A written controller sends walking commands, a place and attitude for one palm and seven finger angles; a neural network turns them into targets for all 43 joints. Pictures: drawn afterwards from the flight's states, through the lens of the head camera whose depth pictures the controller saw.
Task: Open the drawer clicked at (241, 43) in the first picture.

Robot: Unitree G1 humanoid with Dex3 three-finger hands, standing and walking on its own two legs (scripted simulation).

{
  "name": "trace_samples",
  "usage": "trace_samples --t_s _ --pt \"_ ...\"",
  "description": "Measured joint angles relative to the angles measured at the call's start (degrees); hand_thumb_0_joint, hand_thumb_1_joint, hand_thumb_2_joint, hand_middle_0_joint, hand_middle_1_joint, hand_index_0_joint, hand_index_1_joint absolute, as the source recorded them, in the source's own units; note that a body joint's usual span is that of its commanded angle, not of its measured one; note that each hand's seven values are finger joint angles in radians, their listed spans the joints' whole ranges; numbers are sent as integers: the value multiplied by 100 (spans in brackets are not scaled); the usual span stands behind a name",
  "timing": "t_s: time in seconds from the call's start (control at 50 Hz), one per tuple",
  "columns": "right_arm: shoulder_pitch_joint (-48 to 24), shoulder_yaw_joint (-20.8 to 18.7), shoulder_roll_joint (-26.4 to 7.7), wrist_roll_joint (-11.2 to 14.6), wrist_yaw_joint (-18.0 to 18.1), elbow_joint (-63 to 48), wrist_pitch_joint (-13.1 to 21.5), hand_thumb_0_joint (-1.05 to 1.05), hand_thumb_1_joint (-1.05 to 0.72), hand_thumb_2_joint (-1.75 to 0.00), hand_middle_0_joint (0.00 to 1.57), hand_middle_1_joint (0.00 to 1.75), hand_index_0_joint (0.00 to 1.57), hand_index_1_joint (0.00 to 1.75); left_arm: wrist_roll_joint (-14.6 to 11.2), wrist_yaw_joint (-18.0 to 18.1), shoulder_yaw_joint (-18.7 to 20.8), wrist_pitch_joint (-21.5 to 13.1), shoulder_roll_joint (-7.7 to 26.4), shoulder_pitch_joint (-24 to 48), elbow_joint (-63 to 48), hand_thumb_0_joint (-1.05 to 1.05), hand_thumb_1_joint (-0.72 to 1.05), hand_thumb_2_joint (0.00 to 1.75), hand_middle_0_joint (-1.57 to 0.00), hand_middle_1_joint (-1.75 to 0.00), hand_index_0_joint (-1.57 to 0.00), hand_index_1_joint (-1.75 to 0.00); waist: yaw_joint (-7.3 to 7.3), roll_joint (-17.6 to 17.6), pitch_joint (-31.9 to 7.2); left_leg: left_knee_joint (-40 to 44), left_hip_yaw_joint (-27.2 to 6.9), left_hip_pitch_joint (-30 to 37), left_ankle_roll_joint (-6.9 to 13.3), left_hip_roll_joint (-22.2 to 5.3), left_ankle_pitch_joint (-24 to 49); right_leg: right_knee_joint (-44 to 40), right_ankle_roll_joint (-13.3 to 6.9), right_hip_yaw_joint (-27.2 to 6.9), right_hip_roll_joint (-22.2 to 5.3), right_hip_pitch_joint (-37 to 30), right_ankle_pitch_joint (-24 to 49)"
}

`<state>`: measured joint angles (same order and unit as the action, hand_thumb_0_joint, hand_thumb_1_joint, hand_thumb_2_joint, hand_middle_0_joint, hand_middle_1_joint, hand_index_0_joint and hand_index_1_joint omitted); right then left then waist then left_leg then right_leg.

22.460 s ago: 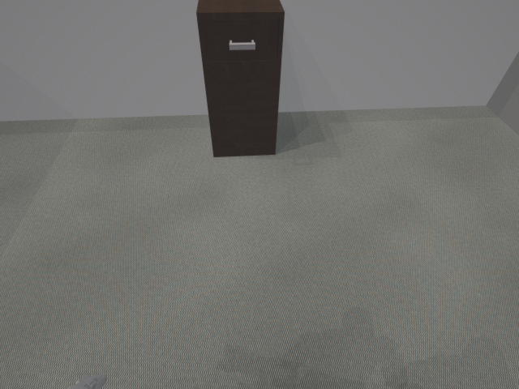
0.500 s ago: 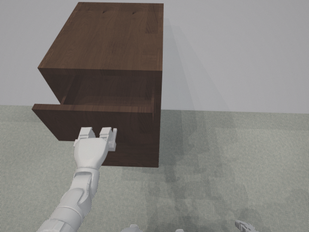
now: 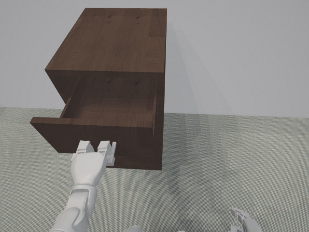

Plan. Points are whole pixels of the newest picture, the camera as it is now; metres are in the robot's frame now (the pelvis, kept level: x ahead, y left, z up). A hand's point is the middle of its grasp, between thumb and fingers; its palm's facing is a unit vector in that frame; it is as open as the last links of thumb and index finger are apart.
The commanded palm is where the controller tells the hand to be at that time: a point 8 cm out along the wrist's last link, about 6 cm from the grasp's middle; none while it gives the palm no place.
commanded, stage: pull the drawer open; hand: left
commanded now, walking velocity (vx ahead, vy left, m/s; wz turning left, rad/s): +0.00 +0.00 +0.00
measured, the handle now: (95, 152) +0.34 +0.19 -0.02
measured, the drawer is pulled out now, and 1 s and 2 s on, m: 0.19 0.30 0.30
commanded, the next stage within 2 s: open the thumb to release the handle in 1.12 s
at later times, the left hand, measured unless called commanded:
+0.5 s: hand (91, 196) +0.22 +0.18 -0.05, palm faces -0.01 -0.11 -0.99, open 5.7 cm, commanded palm +0.19 +0.18 +0.01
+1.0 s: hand (86, 217) +0.18 +0.18 -0.04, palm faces -0.03 -0.13 -0.99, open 5.8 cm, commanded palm +0.13 +0.19 +0.01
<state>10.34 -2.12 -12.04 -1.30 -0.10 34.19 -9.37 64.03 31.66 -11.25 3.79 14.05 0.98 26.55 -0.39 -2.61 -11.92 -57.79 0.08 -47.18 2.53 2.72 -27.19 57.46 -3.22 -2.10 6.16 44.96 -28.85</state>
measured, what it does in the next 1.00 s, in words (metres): stands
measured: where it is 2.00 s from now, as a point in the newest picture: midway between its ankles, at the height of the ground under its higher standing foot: outside the picture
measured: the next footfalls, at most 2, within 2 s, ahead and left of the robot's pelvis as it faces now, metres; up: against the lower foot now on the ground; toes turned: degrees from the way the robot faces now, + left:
none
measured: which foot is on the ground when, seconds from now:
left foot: down 0.00-1.00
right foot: down 0.00-1.00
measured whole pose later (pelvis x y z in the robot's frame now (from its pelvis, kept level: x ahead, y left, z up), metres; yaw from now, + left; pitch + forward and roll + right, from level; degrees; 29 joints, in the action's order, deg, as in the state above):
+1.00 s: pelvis +0.00 -0.02 -0.02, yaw +1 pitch +16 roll +1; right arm 7.4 -0.1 -12.6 -3.3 -2.6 28.6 -7.9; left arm 64.2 31.8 -7.4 -3.3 16.1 -27.5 2.3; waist 2.0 -2.2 -12.3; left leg -63.5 0.1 -50.1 1.3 2.9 -29.7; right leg 64.8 -4.6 -1.5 6.3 48.6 -32.2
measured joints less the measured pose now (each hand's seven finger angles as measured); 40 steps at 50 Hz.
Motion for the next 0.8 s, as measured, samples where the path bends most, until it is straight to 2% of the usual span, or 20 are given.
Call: trace_samples --t_s 0.38,0.6,0.8 --pt "-284 40 -40 -78 -131 -229 29 1 -91 -90 20 30 20 30 53 166 -20 -83 24 -1413 -1194 3 69 82 -30 -135 -42 -135 106 -3 -4 -148 18 56 -27 13 -137 202 -35 -5 -3 -32 -160" --pt "-395 122 -11 -124 -158 -362 51 1 -91 -90 20 30 20 30 116 157 -10 -247 62 -1859 -1608 4 68 83 -30 -135 -42 -135 237 -13 25 -325 -32 -48 -55 40 -180 397 -66 66 -24 63 -237" --pt "-352 187 3 -141 -177 -456 77 1 -91 -90 20 30 20 30 78 104 138 -440 133 -2295 -1958 4 68 81 -31 -135 -42 -135 263 14 16 -414 -15 -130 -89 32 -197 537 -100 62 -14 174 -269"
